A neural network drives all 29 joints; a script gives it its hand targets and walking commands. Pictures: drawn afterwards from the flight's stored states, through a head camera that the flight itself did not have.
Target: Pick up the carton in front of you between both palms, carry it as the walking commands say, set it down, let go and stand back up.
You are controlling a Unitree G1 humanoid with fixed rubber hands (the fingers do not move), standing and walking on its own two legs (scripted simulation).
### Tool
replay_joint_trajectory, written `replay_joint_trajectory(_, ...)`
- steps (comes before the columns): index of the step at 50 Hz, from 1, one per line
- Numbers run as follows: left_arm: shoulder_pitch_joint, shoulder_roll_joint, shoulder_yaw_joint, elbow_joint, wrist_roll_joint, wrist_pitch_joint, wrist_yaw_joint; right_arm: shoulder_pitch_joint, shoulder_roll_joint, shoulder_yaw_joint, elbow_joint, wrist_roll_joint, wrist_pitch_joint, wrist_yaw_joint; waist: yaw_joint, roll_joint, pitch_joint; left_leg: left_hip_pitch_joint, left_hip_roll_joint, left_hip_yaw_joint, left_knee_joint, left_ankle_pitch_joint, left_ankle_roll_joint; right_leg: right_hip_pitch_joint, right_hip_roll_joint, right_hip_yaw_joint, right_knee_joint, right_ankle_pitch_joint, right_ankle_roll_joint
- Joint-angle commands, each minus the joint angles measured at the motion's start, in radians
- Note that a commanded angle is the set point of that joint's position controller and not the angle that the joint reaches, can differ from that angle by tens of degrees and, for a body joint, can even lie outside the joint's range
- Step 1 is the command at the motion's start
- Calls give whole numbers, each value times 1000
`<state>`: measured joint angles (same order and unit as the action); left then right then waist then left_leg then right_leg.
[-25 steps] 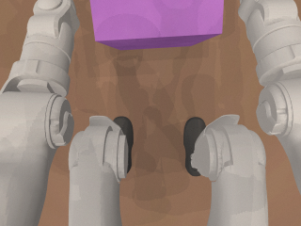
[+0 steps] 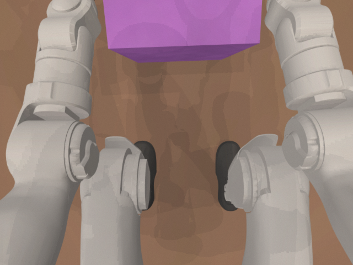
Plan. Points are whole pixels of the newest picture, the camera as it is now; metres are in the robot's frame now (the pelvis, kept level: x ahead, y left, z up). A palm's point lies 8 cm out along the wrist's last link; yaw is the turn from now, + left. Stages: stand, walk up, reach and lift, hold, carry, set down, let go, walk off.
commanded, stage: reach and lift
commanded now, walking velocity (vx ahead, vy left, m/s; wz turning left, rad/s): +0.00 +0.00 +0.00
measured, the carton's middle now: out of the picture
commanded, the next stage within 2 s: none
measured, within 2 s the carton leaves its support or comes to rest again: neither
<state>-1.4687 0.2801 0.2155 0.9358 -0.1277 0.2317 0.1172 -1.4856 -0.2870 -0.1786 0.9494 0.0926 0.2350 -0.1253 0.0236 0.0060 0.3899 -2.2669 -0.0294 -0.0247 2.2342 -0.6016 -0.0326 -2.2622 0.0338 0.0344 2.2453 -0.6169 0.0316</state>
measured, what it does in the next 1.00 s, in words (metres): rises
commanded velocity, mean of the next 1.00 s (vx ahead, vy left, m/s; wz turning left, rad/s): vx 0.00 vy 0.00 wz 0.00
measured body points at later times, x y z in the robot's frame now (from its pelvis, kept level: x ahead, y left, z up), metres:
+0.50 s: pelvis -0.02 +0.00 +0.11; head +0.26 +0.00 +0.46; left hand +0.51 +0.16 +0.04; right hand +0.52 -0.14 +0.04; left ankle +0.11 +0.13 -0.33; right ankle +0.10 -0.13 -0.33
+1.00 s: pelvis +0.02 +0.00 +0.24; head +0.21 +0.00 +0.64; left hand +0.47 +0.16 +0.20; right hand +0.47 -0.15 +0.20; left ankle +0.10 +0.13 -0.33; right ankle +0.10 -0.13 -0.33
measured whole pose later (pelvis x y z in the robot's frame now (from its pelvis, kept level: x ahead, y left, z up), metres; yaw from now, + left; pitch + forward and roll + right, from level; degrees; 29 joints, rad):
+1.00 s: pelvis +0.02 +0.00 +0.24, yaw +0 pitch +36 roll +0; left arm -0.80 -0.08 0.47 0.60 0.25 0.41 0.02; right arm -0.82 0.07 -0.46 0.62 -0.24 0.41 -0.02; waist 0.01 -0.01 -0.24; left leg -1.60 -0.04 -0.06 1.42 -0.46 -0.03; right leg -1.59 0.04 0.05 1.42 -0.47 0.03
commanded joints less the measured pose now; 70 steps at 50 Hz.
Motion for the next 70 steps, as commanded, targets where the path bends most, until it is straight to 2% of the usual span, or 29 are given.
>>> replay_joint_trajectory(1, -641, -1112, -414, -349, -125, 13, -291, -674, 1083, 412, -369, 134, 2, 303, 4, -40, -1881, 903, -103, 108, -160, 691, 14, 853, 98, -128, -165, 655, -23)
replay_joint_trajectory(4, -599, -1181, -435, -413, -91, 49, -279, -597, 1169, 422, -421, 100, 37, 286, 4, -37, -2045, 895, -118, 125, -204, 700, -1, 896, 111, -133, -206, 693, -12)
replay_joint_trajectory(7, -492, -1206, -403, -367, -30, 78, -282, -462, 1225, 378, -339, 39, 75, 290, 3, -34, -1860, 806, -126, 127, -274, 601, -5, 786, 124, -132, -283, 594, -3)
replay_joint_trajectory(12, -375, -1210, -189, -158, 162, 117, -312, -324, 1230, 150, -99, -134, 111, 322, 13, -34, -1355, 562, -126, 129, -426, 256, 9, 549, 129, -123, -443, 253, -13)
replay_joint_trajectory(16, -379, -1190, -90, -113, 238, 125, -322, -348, 1201, 49, -63, -207, 114, 326, 16, -29, -1309, 569, -128, 120, -511, 173, 20, 543, 132, -117, -526, 161, -25)
replay_joint_trajectory(20, -390, -1204, -69, -114, 261, 135, -330, -362, 1201, 23, -74, -234, 122, 327, 5, -21, -1372, 624, -126, 116, -575, 138, 21, 610, 136, -118, -587, 131, -29)
replay_joint_trajectory(24, -391, -1249, -105, -148, 249, 159, -344, -366, 1243, 53, -116, -228, 144, 337, 3, -17, -1491, 712, -127, 119, -630, 152, 18, 714, 138, -122, -640, 148, -23)
replay_joint_trajectory(29, -356, -1322, -201, -223, 202, 189, -360, -336, 1320, 151, -200, -183, 176, 355, 4, -21, -1653, 844, -132, 124, -678, 244, 13, 851, 141, -124, -690, 242, -14)
replay_joint_trajectory(33, -279, -1367, -266, -269, 175, 204, -368, -263, 1368, 221, -252, -152, 194, 366, 3, -24, -1689, 934, -135, 114, -722, 317, 10, 920, 141, -118, -733, 314, -8)
replay_joint_trajectory(39, -139, -1408, -310, -283, 171, 203, -366, -125, 1410, 269, -268, -140, 191, 371, -2, -21, -1595, 1019, -137, 91, -808, 362, 6, 980, 140, -102, -819, 354, -5)
replay_joint_trajectory(50, 81, -1432, -309, -265, 213, 170, -350, 99, 1435, 264, -257, -180, 160, 361, -11, -8, -1384, 1197, -134, 47, -1015, 344, 11, 1148, 137, -59, -1027, 335, -13)
replay_joint_trajectory(60, 269, -1448, -359, -310, 225, 160, -355, 281, 1468, 323, -306, -186, 152, 360, -9, -11, -1261, 1412, -119, 10, -1210, 384, 24, 1398, 121, -13, -1223, 387, -21)
replay_joint_trajectory(70, 469, -1443, -413, -366, 229, 170, -362, 489, 1471, 387, -363, -192, 163, 356, -14, -10, -1086, 1678, -98, -27, -1428, 479, 31, 1674, 96, 28, -1441, 489, -29)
